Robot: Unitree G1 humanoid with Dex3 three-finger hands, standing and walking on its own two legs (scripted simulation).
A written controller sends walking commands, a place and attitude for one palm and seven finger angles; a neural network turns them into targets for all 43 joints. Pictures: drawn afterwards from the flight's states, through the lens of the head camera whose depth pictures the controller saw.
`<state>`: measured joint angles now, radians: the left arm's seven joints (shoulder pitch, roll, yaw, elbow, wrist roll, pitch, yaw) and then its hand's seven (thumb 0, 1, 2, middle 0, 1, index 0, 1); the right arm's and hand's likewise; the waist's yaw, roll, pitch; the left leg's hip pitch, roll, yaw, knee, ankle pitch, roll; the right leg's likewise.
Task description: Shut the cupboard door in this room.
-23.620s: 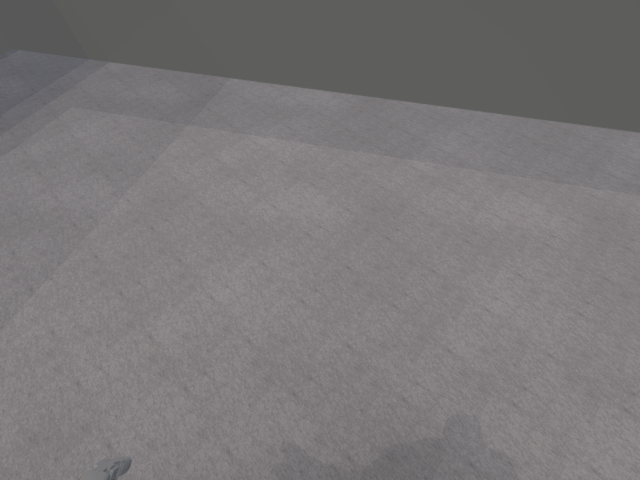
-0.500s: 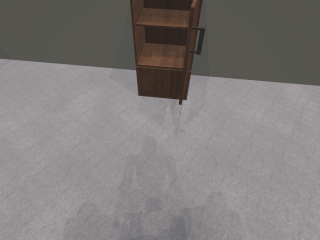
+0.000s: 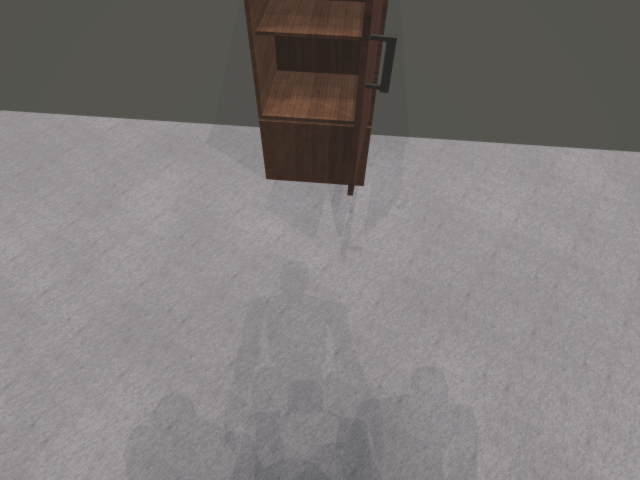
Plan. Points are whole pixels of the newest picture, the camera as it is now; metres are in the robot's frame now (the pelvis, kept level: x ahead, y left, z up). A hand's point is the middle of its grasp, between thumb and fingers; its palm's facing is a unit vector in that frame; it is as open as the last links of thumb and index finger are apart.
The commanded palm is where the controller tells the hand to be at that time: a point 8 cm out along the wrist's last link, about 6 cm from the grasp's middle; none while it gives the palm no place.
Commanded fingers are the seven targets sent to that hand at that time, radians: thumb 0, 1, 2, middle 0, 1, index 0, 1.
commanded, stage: walk around to get in front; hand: left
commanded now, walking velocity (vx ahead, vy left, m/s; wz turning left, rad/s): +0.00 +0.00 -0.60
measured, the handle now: (379, 63) +1.04 -0.08 +0.01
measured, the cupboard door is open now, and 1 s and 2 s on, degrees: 84 84 84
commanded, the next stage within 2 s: none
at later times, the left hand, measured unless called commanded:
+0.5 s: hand out of the picture +0.08 +0.13 -0.15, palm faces -0.16 -0.95 -0.28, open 7.4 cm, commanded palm none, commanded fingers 0.00 0.90 0.90 -0.20 -0.30 -0.20 -0.30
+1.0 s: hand (188, 453) +0.18 +0.21 -0.18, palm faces -0.43 -0.87 -0.24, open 7.4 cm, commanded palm none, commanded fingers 0.00 0.90 0.90 -0.20 -0.30 -0.20 -0.30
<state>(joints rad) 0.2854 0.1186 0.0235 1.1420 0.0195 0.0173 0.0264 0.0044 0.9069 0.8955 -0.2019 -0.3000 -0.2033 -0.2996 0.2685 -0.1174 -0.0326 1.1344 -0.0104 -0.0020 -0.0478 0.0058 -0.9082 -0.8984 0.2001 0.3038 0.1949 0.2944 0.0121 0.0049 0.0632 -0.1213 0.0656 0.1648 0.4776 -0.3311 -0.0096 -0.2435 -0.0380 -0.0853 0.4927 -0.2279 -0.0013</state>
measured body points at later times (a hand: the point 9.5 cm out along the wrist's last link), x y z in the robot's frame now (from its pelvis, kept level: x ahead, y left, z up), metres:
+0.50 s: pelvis +0.00 -0.06 +0.00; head +0.05 -0.09 +0.45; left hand +0.09 +0.18 -0.13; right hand +0.06 -0.33 -0.15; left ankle +0.00 +0.13 -0.64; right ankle +0.00 -0.11 -0.74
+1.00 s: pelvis +0.04 +0.03 +0.00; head +0.09 +0.05 +0.44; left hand +0.20 +0.26 -0.16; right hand +0.01 -0.24 -0.12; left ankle +0.07 +0.12 -0.74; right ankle -0.03 -0.08 -0.69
